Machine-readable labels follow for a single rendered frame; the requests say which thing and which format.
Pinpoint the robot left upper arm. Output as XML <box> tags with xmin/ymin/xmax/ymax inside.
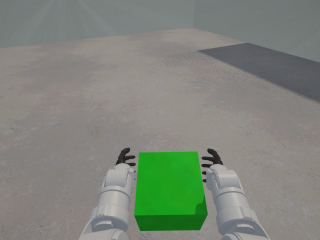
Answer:
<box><xmin>79</xmin><ymin>228</ymin><xmax>129</xmax><ymax>240</ymax></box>

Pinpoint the right robot forearm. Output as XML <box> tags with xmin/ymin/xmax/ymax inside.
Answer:
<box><xmin>206</xmin><ymin>164</ymin><xmax>271</xmax><ymax>240</ymax></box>

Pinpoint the robot left hand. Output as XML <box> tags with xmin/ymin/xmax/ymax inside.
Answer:
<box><xmin>115</xmin><ymin>147</ymin><xmax>136</xmax><ymax>180</ymax></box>

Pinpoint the left robot forearm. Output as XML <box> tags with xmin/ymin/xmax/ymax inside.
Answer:
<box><xmin>78</xmin><ymin>163</ymin><xmax>135</xmax><ymax>240</ymax></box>

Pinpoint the carton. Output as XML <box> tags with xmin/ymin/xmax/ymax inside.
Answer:
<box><xmin>134</xmin><ymin>151</ymin><xmax>208</xmax><ymax>231</ymax></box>

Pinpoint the robot right hand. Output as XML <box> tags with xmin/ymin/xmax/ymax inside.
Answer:
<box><xmin>201</xmin><ymin>148</ymin><xmax>223</xmax><ymax>183</ymax></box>

